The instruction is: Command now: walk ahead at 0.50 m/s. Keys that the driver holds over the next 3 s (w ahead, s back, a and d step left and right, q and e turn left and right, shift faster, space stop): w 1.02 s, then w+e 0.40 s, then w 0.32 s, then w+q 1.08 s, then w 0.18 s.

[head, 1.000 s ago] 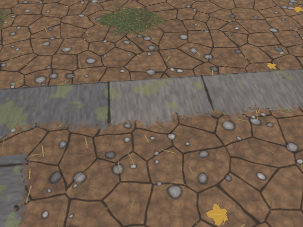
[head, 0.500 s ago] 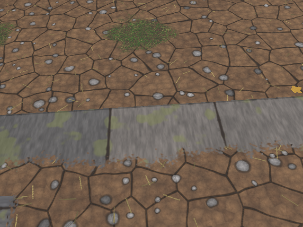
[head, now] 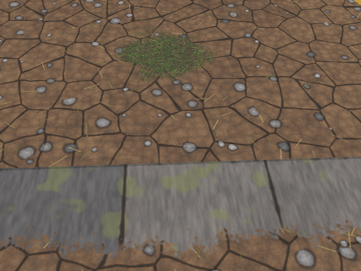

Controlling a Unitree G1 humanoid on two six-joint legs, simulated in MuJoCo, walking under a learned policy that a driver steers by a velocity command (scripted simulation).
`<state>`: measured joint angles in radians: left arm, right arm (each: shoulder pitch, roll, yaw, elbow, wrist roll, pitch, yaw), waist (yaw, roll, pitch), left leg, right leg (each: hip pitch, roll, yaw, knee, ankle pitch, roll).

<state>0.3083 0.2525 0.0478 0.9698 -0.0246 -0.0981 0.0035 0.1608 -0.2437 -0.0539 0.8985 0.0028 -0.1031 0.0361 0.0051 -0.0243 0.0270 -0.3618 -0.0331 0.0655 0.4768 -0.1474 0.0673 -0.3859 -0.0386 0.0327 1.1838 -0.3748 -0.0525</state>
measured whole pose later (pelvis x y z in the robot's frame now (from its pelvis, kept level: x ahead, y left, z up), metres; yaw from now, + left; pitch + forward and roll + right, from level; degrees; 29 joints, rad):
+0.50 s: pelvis +0.27 -0.06 -0.01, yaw +0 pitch +2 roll +1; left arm 0.04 0.23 0.06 0.84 -0.01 -0.11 -0.03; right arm 0.37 -0.25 -0.05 1.03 0.02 -0.07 0.00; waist -0.04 0.01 0.03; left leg -0.14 0.00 -0.02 0.88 -0.47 0.02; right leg -0.48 0.00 -0.06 0.57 -0.13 -0.06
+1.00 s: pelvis +0.55 -0.03 -0.01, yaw +0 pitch +2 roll -2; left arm 0.41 0.24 0.07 1.03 -0.02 -0.06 0.01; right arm 0.00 -0.23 -0.05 0.86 0.02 -0.09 0.04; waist 0.07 0.02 0.01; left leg -0.52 0.05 0.03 0.49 -0.03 0.07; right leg 0.09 0.01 -0.05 0.29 -0.40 0.01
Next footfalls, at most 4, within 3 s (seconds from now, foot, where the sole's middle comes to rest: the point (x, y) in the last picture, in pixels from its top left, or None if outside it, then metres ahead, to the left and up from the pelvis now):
0.44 right None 0.42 -0.15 -0.77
1.02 left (161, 205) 0.73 0.09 -0.77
1.58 right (227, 154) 1.00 -0.20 -0.78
2.08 left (193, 100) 1.36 -0.05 -0.81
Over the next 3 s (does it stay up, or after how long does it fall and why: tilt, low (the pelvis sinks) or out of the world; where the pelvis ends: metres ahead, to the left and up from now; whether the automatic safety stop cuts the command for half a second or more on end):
stays up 1.63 -0.10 -0.04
